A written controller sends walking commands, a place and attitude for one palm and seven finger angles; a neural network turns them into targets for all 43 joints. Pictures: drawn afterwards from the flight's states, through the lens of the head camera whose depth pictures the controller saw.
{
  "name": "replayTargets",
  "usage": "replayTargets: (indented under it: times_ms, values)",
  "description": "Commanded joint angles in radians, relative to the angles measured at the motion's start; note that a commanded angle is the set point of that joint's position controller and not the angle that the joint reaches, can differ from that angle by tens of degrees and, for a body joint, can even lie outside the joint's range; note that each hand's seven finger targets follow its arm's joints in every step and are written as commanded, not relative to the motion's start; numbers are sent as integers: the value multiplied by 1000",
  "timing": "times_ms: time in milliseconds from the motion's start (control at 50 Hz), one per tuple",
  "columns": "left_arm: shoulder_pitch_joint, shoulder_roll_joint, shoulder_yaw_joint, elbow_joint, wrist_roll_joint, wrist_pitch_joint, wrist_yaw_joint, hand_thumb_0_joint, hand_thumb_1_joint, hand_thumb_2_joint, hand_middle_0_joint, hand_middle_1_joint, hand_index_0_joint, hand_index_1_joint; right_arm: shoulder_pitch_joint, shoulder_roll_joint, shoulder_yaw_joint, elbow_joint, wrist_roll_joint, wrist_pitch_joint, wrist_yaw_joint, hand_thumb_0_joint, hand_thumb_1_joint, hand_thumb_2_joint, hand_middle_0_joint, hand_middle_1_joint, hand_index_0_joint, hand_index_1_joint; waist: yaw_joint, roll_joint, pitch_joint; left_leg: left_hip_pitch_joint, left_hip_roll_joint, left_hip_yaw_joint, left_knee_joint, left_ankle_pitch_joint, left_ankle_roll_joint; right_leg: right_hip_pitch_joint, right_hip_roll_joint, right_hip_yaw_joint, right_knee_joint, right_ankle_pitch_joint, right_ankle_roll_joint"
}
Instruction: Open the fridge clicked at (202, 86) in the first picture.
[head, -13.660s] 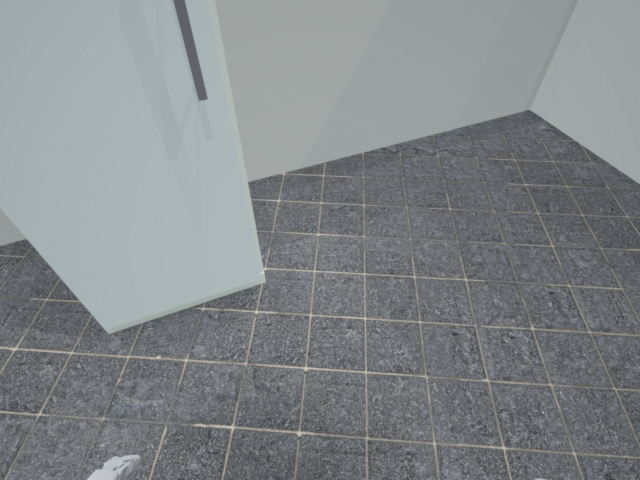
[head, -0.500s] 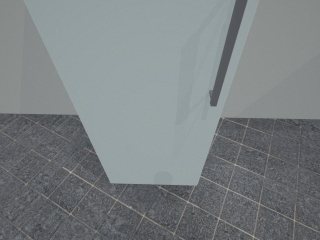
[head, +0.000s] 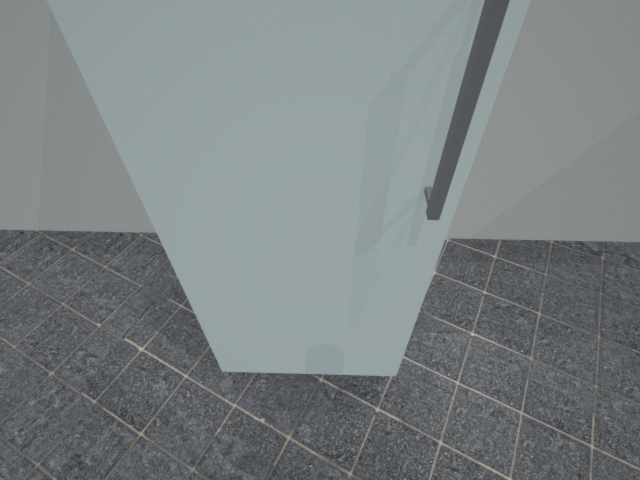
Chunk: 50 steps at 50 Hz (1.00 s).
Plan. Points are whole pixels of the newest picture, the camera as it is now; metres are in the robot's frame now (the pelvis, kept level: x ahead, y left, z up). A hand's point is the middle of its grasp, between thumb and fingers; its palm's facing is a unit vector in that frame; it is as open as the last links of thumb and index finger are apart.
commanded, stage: look again from close up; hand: right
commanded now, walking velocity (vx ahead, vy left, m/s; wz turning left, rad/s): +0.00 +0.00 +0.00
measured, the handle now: (456, 114) +0.50 -0.14 +0.22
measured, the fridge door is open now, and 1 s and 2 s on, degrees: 0 0 0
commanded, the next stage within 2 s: raise the hand to about handle height in 0.02 s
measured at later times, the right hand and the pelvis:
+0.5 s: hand (485, 471) +0.15 -0.17 -0.01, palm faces -0.06 +1.00 +0.00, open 8.3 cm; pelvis -0.04 +0.02 -0.04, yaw -2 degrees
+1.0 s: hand (591, 403) +0.19 -0.24 +0.10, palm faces +0.07 +1.00 -0.06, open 11.3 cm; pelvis -0.03 +0.00 -0.03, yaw -2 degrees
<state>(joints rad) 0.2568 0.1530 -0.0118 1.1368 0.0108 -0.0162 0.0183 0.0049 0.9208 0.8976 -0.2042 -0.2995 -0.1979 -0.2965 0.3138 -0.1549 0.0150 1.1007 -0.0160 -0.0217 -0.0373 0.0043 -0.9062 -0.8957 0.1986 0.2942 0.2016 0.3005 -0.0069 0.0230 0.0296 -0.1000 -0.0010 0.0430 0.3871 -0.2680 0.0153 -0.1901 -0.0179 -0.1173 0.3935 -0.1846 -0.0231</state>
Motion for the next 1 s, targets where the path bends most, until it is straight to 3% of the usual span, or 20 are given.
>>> replayTargets:
  times_ms: [0, 80, 100, 120, 140, 160, 180, 200, 220, 260, 300, 340, 380, 440, 500, 600, 700, 780, 860, 980]
  values:
    - [45, 110, 22, -28, 0, -14, 10, 0, 900, 900, -200, -300, -200, -300, 80, -96, -22, -24, 1, -11, -3, 0, -900, -900, 200, 300, 200, 300, 3, -23, 42, -101, 113, -99, -89, 131, 15, 45, -111, 127, -72, 98, -4]
    - [45, 110, 21, -27, -1, -16, 11, 0, 900, 900, -200, -300, -200, -300, 87, -100, -23, -24, 2, -13, -3, 0, -900, -900, 200, 300, 200, 300, 0, -11, 22, -82, 117, -96, -88, 164, 15, 53, -110, 125, -64, 128, -4]
    - [-38, 119, 19, -102, -5, -26, 1, 0, 900, 900, -200, -300, -200, -300, 130, -95, -12, -2, -16, -30, -43, 0, -900, -900, 200, 300, 200, 300, -20, -23, 62, -136, 168, -167, -69, 530, -12, -16, -106, 88, 172, 205, 20]
    - [-42, 298, 75, -410, -11, -145, 79, 0, 900, 900, -200, -300, -200, -300, -586, -494, -274, -1498, 192, -195, -33, 0, -877, -890, 202, 315, 202, 315, 76, -293, -299, -70, 78, -89, -23, 595, -14, 269, 11, 111, 80, 292, 30]
    - [-47, 202, 3, -386, -11, -246, 98, 0, 900, 900, -200, -300, -200, -300, -298, -289, -107, -1374, 122, -169, -57, 0, -853, -880, 203, 330, 203, 330, 22, -403, -374, -25, 49, -27, 97, 419, 38, 351, -27, 89, 22, 533, 41]
    - [-8, 207, -2, -332, -25, -290, 68, 0, 900, 900, -200, -300, -200, -300, -129, -202, -82, -1141, 115, -126, -95, 0, -830, -870, 205, 345, 205, 345, -6, -265, -357, -114, 24, 1, 128, 170, 29, 284, -48, 95, 17, 544, 39]
    - [2, 172, 14, -368, -41, -299, 43, 0, 900, 900, -200, -300, -200, -300, 94, 5, 39, -1109, 143, -48, -70, 0, -807, -860, 207, 360, 207, 360, 27, -170, -250, -164, 11, 34, 141, 106, 15, 241, -66, 124, 3, 453, 20]
    - [-24, 206, 22, -431, -56, -306, 45, 0, 900, 900, -200, -300, -200, -300, -20, -33, 30, -1299, 176, -67, -50, 0, -783, -850, 208, 375, 208, 375, 19, -96, -216, -166, 19, 45, 115, 98, 7, 162, -59, 139, 25, 296, 9]
    - [-55, 198, 27, -454, -59, -323, 54, 0, 900, 900, -200, -300, -200, -300, 40, 8, 36, -1204, 174, -82, -30, 0, -760, -840, 210, 390, 210, 390, 40, 14, -79, -204, 13, 49, 76, 92, 5, 81, -45, 142, 43, 164, 2]
    - [-55, 233, 50, -497, -29, -331, 41, 0, 900, 900, -200, -300, -200, -300, 52, -71, -65, -1134, 195, -174, 20, 0, -713, -820, 213, 420, 213, 420, 55, 182, -5, -330, 5, 43, 54, -17, -7, -71, -8, 148, 112, -27, -8]
    - [-102, 235, 61, -525, -21, -320, 22, 0, 900, 900, -200, -300, -200, -300, 234, -13, -82, -930, 236, -289, 124, 0, -667, -800, 217, 450, 217, 450, 6, 307, 76, -440, 1, 48, 113, -148, -7, -245, 2, 141, 180, -127, 9]
    - [-129, 238, 75, -573, -25, -300, -7, 0, 900, 900, -200, -300, -200, -300, 363, -71, -181, -861, 286, -404, 271, 0, -620, -780, 220, 480, 220, 480, -57, 240, 17, -415, 17, 9, 191, -91, 14, -319, 21, 111, 249, -97, 30]
    - [-156, 261, 87, -646, -24, -291, -21, 0, 900, 900, -200, -300, -200, -300, 314, -175, -264, -881, 307, -484, 415, 0, -573, -760, 223, 510, 223, 510, -58, 109, -77, -377, 37, -36, 264, 4, 26, -351, 34, 89, 325, -68, 34]
    - [-193, 248, 78, -747, -36, -254, -17, 0, 900, 900, -200, -300, -200, -300, 208, -303, -377, -1087, 325, -433, 453, 0, -503, -730, 228, 555, 228, 555, -95, -75, -205, -341, 42, -80, 285, -38, 18, -351, 49, 57, 356, -73, 14]
    - [-153, 213, 71, -784, -40, -248, 7, 0, 900, 900, -200, -300, -200, -300, 41, -289, -408, -1349, 386, -442, 396, 0, -433, -700, 233, 600, 233, 600, -55, -143, -287, -361, 24, -96, 268, -85, 7, -268, 27, 77, 376, -75, 0]
    - [-96, 227, 31, -687, -40, -306, 44, 0, 900, 900, -200, -300, -200, -300, -205, -227, -233, -1488, 360, -535, 353, 0, -317, -650, 242, 675, 242, 675, 63, -188, -144, -484, 0, -81, 232, -168, 10, -212, -6, 143, 391, -148, -18]
    - [-101, 260, 20, -636, -64, -337, 88, 0, 900, 900, -200, -300, -200, -300, -235, -310, -219, -1243, 339, -360, 476, 0, -200, -600, 250, 750, 250, 750, 70, -26, -59, -459, 16, -133, 129, -301, -18, -284, -6, 165, 353, -223, -22]
    - [-144, 245, 12, -667, -64, -322, 87, 0, 900, 900, -200, -300, -200, -300, -201, -433, -404, -1174, 352, -172, 488, 0, -107, -560, 257, 810, 257, 810, -21, -47, -174, -318, 41, -120, 120, -203, -14, -234, -2, 162, 294, -132, -14]
    - [-160, 206, -2, -708, -54, -338, 65, 0, 900, 900, -200, -300, -200, -300, -119, -436, -557, -1336, 451, -156, 419, 0, -13, -520, 263, 870, 263, 870, -88, -65, -343, -170, 19, -43, 178, 92, -9, -127, -3, 151, 256, 50, -5]
    - [-116, 233, 9, -672, -60, -374, 40, 0, 900, 900, -200, -300, -200, -300, -131, -305, -391, -1346, 412, -146, 411, 0, 127, -460, 273, 960, 273, 960, -28, -72, -158, -277, -15, 14, 168, 172, -15, -85, -12, 138, 204, 63, -9]
